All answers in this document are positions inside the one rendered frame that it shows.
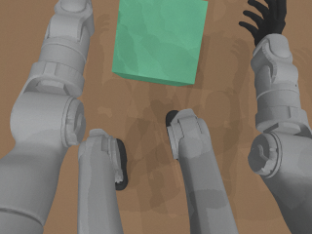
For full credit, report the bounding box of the carton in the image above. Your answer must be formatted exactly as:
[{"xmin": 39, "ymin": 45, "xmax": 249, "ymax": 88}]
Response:
[{"xmin": 111, "ymin": 0, "xmax": 209, "ymax": 87}]

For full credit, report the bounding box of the left robot forearm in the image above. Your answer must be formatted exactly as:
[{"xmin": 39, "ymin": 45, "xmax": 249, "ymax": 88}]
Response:
[{"xmin": 10, "ymin": 0, "xmax": 95, "ymax": 137}]

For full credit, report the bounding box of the right robot forearm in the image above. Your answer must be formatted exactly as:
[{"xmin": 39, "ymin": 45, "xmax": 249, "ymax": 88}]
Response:
[{"xmin": 251, "ymin": 33, "xmax": 312, "ymax": 139}]

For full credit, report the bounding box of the right robot upper arm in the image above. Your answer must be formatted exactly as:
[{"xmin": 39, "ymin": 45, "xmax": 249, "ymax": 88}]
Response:
[{"xmin": 248, "ymin": 132, "xmax": 312, "ymax": 234}]

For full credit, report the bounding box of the robot right hand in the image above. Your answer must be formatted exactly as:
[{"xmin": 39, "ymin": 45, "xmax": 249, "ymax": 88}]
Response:
[{"xmin": 239, "ymin": 0, "xmax": 287, "ymax": 46}]

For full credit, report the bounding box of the left robot upper arm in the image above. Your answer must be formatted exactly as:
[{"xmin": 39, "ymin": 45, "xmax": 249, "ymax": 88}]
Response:
[{"xmin": 0, "ymin": 91, "xmax": 87, "ymax": 234}]

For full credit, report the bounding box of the robot left foot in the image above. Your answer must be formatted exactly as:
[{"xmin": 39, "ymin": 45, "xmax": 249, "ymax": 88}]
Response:
[{"xmin": 115, "ymin": 138, "xmax": 129, "ymax": 191}]

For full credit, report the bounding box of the left robot thigh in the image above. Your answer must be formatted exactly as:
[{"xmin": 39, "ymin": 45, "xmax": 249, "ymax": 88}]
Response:
[{"xmin": 77, "ymin": 135, "xmax": 124, "ymax": 234}]

